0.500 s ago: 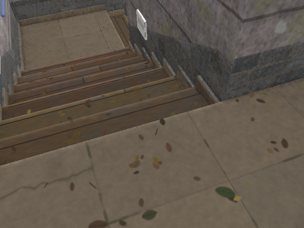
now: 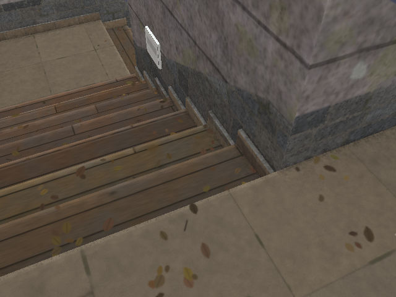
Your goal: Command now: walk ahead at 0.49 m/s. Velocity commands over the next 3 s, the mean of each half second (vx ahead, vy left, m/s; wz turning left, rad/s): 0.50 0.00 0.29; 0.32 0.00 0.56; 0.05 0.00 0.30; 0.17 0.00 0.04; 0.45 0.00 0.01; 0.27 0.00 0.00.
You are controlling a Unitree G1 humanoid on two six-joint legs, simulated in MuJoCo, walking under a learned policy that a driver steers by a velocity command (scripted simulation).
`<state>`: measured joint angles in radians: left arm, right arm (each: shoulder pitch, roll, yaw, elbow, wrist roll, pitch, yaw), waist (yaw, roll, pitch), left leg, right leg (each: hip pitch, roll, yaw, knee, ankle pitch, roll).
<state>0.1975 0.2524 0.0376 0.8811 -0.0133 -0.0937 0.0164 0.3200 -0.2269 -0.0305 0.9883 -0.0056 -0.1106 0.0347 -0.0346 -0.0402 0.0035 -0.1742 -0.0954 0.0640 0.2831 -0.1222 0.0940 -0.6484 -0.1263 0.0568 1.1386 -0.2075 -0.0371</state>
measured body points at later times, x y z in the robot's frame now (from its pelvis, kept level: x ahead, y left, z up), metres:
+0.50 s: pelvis +0.26 -0.07 +0.00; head +0.28 -0.07 +0.45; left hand +0.28 +0.21 -0.12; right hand +0.40 -0.33 -0.13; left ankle +0.24 +0.10 -0.65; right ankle +0.28 -0.17 -0.74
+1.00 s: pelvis +0.44 +0.04 -0.01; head +0.48 +0.08 +0.43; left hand +0.44 +0.36 -0.13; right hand +0.69 -0.14 -0.11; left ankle +0.49 +0.13 -0.74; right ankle +0.49 -0.13 -0.64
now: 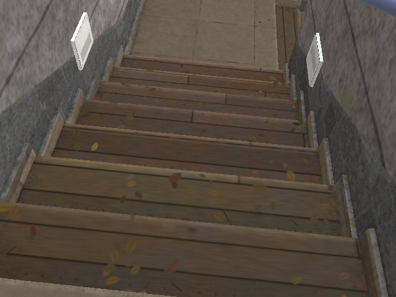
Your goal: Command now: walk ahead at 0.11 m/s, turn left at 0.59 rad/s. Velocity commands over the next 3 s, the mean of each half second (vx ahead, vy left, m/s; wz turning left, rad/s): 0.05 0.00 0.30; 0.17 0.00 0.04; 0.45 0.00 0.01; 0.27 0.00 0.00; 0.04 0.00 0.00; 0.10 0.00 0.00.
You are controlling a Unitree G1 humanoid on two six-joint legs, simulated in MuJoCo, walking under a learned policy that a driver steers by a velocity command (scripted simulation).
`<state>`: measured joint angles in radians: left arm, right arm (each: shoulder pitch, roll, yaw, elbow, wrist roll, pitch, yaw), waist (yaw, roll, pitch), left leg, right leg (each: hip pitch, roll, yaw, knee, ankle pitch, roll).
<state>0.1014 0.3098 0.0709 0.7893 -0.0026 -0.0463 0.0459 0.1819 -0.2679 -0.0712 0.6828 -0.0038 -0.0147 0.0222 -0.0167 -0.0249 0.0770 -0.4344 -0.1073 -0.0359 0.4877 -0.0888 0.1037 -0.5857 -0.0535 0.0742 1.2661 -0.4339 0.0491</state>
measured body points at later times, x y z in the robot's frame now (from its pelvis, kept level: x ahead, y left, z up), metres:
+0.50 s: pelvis +0.06 -0.05 +0.00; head +0.07 -0.07 +0.45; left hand +0.12 +0.23 -0.11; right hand +0.22 -0.28 -0.11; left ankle +0.09 +0.06 -0.73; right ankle +0.07 -0.18 -0.73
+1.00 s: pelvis +0.14 -0.02 +0.00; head +0.14 +0.00 +0.45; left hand +0.17 +0.26 -0.13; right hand +0.23 -0.29 -0.11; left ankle +0.11 +0.07 -0.73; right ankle +0.08 -0.17 -0.68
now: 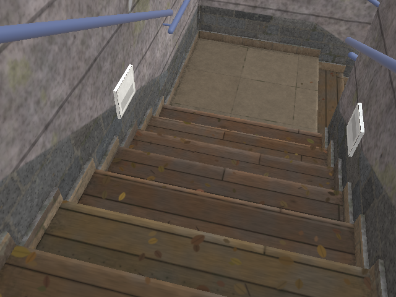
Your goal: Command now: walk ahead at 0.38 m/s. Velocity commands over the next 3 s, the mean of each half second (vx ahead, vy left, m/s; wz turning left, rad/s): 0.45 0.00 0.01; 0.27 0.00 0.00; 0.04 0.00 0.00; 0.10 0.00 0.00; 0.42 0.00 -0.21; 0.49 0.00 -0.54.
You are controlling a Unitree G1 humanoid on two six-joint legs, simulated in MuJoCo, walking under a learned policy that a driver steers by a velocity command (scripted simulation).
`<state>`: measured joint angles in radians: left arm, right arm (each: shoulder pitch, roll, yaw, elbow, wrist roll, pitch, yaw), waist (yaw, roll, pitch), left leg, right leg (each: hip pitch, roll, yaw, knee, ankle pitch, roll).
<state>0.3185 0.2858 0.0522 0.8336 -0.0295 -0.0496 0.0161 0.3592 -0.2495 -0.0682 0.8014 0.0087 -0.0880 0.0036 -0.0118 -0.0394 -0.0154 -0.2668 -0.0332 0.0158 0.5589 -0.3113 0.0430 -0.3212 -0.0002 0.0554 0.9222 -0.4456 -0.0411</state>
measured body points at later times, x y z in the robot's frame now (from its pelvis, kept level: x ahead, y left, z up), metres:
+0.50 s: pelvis +0.27 -0.08 -0.11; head +0.29 -0.09 +0.34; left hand +0.51 +0.14 -0.18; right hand +0.18 -0.35 -0.24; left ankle -0.01 +0.09 -0.72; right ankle +0.41 -0.20 -0.84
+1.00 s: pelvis +0.48 -0.11 -0.17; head +0.48 -0.11 +0.28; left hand +0.55 +0.12 -0.32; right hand +0.56 -0.35 -0.30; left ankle +0.52 +0.03 -0.88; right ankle +0.39 -0.20 -0.88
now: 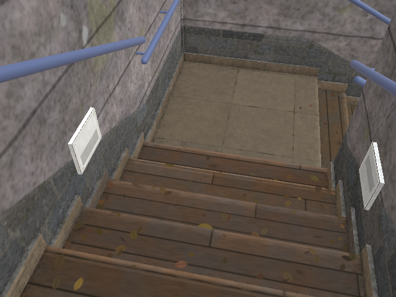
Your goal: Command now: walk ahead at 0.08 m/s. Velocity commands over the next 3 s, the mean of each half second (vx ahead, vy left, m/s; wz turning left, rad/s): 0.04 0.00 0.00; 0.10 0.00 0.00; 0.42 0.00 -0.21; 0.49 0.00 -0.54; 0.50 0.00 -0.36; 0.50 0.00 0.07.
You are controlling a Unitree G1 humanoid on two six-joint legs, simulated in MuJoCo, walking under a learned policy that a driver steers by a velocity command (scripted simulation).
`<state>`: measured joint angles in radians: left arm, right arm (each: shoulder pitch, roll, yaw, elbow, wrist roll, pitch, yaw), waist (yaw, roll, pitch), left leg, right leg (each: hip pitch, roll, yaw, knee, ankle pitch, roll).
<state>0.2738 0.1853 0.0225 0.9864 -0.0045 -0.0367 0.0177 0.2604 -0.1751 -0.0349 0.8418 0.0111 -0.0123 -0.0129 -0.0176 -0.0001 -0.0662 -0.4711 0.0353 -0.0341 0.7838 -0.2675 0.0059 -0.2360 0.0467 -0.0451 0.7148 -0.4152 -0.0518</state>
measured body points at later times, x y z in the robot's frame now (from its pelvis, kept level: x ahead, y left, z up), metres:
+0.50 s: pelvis +0.02 +0.00 +0.03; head +0.03 -0.01 +0.48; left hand +0.00 +0.23 -0.13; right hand +0.09 -0.24 -0.13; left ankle +0.03 +0.15 -0.72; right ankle -0.05 -0.10 -0.72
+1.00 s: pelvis +0.05 +0.04 +0.01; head +0.04 +0.05 +0.46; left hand -0.02 +0.28 -0.15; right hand +0.08 -0.22 -0.13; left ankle +0.02 +0.15 -0.70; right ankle -0.05 -0.10 -0.72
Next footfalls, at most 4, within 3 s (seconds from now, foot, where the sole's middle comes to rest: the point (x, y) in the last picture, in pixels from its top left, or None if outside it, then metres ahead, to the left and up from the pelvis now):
1.44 right None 0.33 0.02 -0.91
1.94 left None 0.66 0.20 -1.06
2.68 right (258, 265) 0.89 -0.29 -1.22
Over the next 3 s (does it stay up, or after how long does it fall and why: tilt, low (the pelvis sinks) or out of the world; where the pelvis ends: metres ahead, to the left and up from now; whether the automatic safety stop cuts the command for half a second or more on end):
stays up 0.94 -0.19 -0.45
